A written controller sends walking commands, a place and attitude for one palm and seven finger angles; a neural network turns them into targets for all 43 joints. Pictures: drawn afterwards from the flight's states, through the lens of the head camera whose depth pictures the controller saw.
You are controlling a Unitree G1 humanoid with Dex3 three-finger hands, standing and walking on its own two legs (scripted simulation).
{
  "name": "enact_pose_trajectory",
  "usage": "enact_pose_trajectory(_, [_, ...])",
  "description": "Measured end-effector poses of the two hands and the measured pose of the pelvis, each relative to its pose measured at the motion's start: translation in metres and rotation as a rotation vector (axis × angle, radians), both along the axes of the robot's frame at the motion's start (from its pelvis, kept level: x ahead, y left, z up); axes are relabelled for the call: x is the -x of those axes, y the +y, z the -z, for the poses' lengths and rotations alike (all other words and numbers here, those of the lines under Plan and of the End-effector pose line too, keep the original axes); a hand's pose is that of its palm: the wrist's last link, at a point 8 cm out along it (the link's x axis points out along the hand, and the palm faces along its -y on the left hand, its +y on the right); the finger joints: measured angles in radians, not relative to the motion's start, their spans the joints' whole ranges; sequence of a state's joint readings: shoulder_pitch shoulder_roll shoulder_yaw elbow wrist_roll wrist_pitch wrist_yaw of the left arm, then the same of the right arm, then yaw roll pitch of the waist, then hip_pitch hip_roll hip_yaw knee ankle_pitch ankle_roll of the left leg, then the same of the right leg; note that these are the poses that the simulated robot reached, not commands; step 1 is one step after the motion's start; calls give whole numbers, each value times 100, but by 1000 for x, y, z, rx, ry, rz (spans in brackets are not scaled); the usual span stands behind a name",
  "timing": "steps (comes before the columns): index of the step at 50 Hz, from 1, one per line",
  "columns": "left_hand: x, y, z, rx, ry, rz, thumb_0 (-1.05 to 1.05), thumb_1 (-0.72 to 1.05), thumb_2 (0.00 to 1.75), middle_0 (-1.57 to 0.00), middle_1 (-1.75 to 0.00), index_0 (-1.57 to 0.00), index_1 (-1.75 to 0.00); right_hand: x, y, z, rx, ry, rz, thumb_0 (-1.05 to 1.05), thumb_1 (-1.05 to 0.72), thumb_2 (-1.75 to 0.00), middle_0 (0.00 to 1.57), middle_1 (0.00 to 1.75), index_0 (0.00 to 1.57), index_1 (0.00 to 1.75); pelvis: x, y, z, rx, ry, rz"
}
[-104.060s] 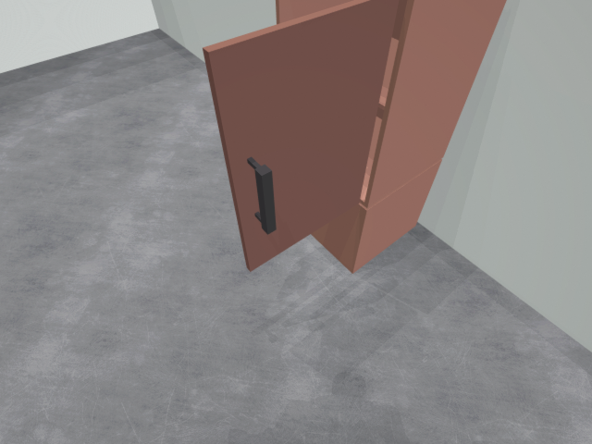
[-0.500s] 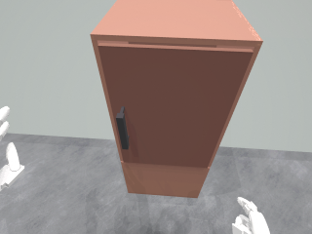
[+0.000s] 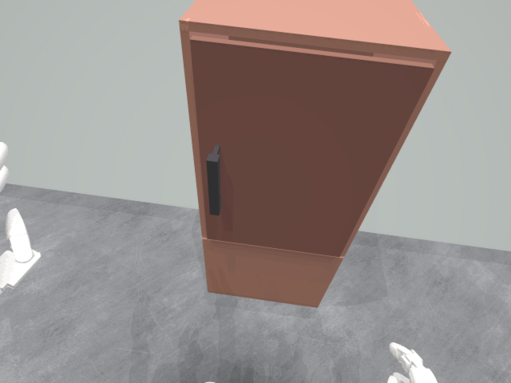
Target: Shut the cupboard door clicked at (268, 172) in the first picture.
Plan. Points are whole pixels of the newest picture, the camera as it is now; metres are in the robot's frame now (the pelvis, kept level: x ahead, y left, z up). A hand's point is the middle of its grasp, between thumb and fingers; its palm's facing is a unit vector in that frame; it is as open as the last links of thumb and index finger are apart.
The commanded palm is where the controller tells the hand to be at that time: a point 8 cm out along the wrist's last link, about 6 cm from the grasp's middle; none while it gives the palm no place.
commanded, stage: step back with the hand held close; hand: left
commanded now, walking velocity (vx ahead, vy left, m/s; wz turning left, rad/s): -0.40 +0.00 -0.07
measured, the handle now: (216, 180) +0.55 +0.11 -0.04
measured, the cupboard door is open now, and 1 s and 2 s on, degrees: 0 0 0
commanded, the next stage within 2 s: stop stepping back and stand still in 0.38 s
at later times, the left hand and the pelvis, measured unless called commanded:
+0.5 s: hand (20, 328) +0.14 +0.23 +0.18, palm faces +0.25 -0.87 -0.42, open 7.5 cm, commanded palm +0.06 +0.28 +0.20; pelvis -0.11 +0.00 +0.00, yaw -6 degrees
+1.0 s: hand out of the picture +0.06 +0.24 +0.19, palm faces +0.21 -0.88 -0.42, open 7.5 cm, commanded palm +0.00 +0.31 +0.20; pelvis -0.17 +0.02 +0.01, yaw -6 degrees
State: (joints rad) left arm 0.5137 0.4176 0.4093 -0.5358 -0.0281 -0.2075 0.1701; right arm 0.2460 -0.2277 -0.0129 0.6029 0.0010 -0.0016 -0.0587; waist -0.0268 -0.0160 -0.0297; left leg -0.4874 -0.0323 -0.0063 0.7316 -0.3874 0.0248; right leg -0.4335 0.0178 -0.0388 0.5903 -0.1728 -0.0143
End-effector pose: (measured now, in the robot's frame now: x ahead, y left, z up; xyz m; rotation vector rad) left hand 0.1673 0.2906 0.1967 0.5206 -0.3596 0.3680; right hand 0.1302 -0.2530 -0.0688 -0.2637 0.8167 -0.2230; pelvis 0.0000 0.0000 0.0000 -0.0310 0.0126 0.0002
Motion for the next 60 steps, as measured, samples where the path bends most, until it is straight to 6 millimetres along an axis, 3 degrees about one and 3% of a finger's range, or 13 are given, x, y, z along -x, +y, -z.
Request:
enact_pose_trajectory(6, [20, 25, 5, -26, 12, -8, 2, 89, 90, -21, -30, -21, -30, 9, 16, -5, 39, 2, 0, 1, -90, -90, 20, 30, 21, 30, 12, 14, 2, 22, -6, -13])
enact_pose_trajectory(11, [37, 43, -12, -24, -48, -54, 2, 89, 90, -21, -30, -21, -30, 9, 39, -18, 20, -37, -38, 1, -90, -90, 20, 30, 21, 30, 21, 19, -9, 66, 22, -7])
enact_pose_trajectory(19, [40, 25, -7, 79, -69, 35, 2, 89, 90, -20, -30, -20, -30, 12, 60, -35, -18, -122, -120, 1, -90, -90, 20, 30, 21, 30, 59, 13, -17, 67, 105, 56])
enact_pose_trajectory(24, [55, -10, 1, 10, -19, 186, 2, 89, 90, -21, -30, -20, -30, 41, 46, -29, -30, -154, -117, 1, -90, -90, 20, 30, 21, 30, 101, -1, -6, 32, 115, 91])
enact_pose_trajectory(29, [99, -29, -18, -108, 1, 271, 2, 89, 90, -21, -30, -21, -30, 101, 19, -18, -22, -78, -30, 1, -90, -90, 20, 30, 21, 30, 125, -6, -5, 33, 53, 88])
enact_pose_trajectory(33, [127, -7, -31, -155, -22, 157, 2, 88, 90, -22, -30, -22, -30, 148, -3, -10, 9, -19, 67, 1, -90, -90, 20, 30, 21, 30, 115, -2, -5, -5, 29, 121])
enact_pose_trajectory(37, [122, 33, -15, -25, -66, -25, 1, 88, 90, -22, -30, -22, -30, 177, -15, 9, 42, 30, 129, 1, -90, -90, 20, 30, 21, 30, 113, 14, 0, 0, 4, 76])
enact_pose_trajectory(40, [109, 52, 13, 115, -1, -103, 1, 89, 90, -21, -30, -21, -30, 190, -8, 12, 37, 56, 145, 1, -90, -90, 20, 30, 20, 30, 124, 24, -1, -14, -27, 87])
enact_pose_trajectory(44, [103, 34, 36, 178, 104, -3, 2, 90, 90, -20, -30, -20, -30, 195, 15, -2, 11, -12, 137, 2, -90, -90, 20, 30, 20, 30, 147, 30, -6, -15, -32, 98])
enact_pose_trajectory(48, [123, 0, 15, 102, 77, 177, 3, 89, 90, -20, -30, -20, -30, 195, 39, -22, -17, -87, 90, 2, -90, -90, 20, 30, 20, 30, 166, 25, -13, -17, -5, 108])
enact_pose_trajectory(51, [148, -7, -13, -37, 50, 232, 2, 89, 90, -21, -30, -21, -30, 193, 48, -25, -46, -120, 55, 1, -90, -90, 20, 30, 21, 30, 177, 23, -15, -8, 17, 96])
enact_pose_trajectory(56, [181, 25, -43, -160, 0, 95, 2, 88, 90, -22, -30, -21, -30, 194, 50, -10, -72, -53, 32, 1, -90, -90, 20, 30, 21, 30, 177, 31, -16, -20, 19, 112])
enact_pose_trajectory(60, [181, 68, -26, -30, 2, -104, 1, 89, 90, -21, -30, -21, -30, 195, 48, -2, -63, -16, 38, 1, -90, -90, 20, 30, 21, 30, 166, 43, -19, -39, 13, 93])
